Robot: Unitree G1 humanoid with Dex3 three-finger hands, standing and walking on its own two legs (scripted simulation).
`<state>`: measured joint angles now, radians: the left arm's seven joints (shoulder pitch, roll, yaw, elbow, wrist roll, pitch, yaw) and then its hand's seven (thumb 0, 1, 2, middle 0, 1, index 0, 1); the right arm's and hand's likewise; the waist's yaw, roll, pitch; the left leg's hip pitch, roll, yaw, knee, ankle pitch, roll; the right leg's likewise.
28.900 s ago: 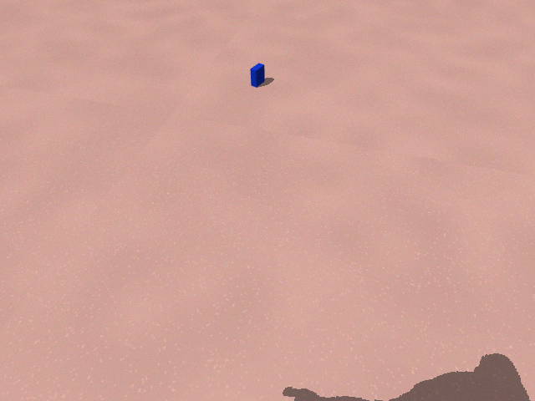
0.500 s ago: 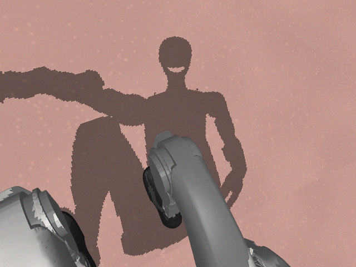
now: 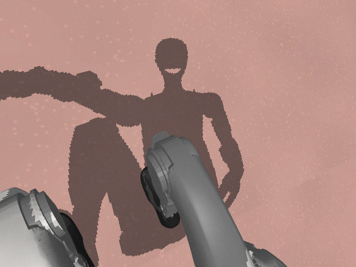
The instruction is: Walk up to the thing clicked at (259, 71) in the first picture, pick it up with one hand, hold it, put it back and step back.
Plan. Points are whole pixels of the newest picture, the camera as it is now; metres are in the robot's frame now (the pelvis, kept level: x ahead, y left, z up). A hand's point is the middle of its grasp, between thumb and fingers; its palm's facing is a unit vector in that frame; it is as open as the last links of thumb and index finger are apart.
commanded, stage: withdraw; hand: left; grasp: from above
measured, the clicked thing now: out of the picture +0.47 +0.37 -0.28
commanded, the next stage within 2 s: home in 0.78 s
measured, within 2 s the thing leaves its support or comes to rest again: neither
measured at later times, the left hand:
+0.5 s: hand out of the picture +0.45 +0.37 -0.08, palm faces -0.43 -0.27 -0.86, open 13.9 cm
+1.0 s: hand out of the picture +0.45 +0.38 -0.10, palm faces -0.47 -0.08 -0.88, open 13.4 cm
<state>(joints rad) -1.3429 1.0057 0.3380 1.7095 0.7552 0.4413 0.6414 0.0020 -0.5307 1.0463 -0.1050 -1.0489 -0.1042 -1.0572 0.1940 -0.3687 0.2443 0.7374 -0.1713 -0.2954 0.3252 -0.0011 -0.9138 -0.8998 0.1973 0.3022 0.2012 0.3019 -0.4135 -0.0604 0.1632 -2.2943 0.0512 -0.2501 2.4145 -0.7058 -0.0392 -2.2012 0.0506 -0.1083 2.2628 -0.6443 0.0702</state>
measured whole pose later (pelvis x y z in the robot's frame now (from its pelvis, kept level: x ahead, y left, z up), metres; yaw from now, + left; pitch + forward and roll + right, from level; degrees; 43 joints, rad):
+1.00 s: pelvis -0.01 +0.01 +0.02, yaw +5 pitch +34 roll -10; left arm -0.94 0.88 0.10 1.06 1.16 -0.20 0.00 0.00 -0.40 0.94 -0.19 -0.90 -0.19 -0.89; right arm 0.21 -0.30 0.09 0.62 -0.10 0.05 0.08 0.00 -0.91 -0.90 0.20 0.30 0.21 0.30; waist -0.23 0.01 0.00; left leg -2.27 0.01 -0.15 2.31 -0.65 0.00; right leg -2.16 0.00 -0.04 2.21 -0.65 0.07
